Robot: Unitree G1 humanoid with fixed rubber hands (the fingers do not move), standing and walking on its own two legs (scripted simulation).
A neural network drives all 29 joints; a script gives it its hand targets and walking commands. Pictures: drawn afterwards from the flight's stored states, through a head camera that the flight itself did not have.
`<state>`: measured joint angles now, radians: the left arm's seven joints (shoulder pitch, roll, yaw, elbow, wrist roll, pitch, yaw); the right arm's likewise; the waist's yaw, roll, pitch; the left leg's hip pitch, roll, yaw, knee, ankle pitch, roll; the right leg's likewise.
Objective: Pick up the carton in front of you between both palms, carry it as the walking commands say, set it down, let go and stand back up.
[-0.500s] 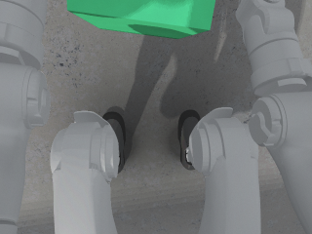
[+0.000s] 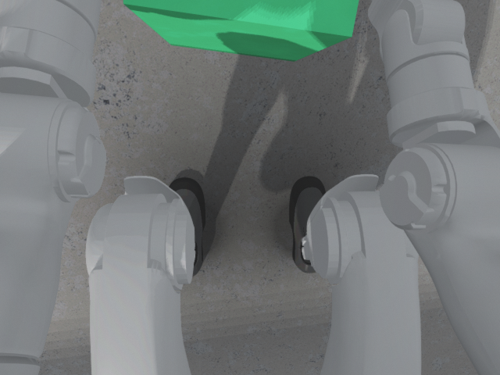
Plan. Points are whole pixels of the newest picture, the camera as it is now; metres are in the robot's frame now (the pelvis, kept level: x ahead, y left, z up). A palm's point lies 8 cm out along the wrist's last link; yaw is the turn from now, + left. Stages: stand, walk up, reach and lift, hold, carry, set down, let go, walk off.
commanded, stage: reach and lift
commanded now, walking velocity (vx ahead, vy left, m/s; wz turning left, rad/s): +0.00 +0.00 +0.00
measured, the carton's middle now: out of the picture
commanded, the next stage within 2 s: none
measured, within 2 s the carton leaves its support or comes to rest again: leaves its support in 0.14 s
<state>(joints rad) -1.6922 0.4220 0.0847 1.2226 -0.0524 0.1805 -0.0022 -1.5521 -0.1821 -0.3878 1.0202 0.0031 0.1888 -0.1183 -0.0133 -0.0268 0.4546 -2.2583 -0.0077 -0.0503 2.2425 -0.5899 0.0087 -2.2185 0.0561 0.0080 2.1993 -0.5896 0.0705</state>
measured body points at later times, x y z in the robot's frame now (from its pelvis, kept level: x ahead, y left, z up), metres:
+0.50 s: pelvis -0.01 -0.02 +0.07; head +0.28 +0.03 +0.42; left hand +0.53 +0.20 +0.00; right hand +0.53 -0.11 -0.01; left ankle +0.10 +0.12 -0.33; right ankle +0.12 -0.14 -0.33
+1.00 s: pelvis +0.02 -0.01 +0.18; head +0.24 +0.03 +0.57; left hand +0.49 +0.19 +0.13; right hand +0.50 -0.12 +0.14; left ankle +0.10 +0.12 -0.33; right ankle +0.12 -0.14 -0.33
